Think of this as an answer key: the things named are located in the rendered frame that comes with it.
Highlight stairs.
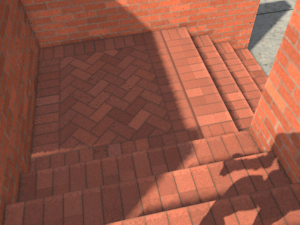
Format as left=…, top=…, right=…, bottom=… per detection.
left=2, top=130, right=300, bottom=225
left=191, top=35, right=268, bottom=132

